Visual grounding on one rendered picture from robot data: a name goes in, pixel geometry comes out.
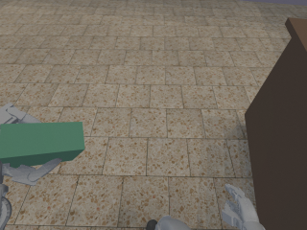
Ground robot right foot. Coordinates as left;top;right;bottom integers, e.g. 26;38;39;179
146;219;157;230

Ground left robot forearm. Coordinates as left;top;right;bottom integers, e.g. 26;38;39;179
0;184;12;230

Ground robot left hand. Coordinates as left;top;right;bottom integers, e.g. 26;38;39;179
0;103;62;187

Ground table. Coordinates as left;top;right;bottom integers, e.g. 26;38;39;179
245;17;307;230

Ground right robot forearm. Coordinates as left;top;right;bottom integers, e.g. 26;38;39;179
242;220;266;230

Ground robot right hand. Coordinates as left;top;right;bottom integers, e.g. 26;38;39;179
222;183;260;230

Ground robot right shin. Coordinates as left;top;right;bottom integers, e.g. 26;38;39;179
154;215;172;230

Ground sponge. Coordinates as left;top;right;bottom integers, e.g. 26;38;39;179
0;122;85;169

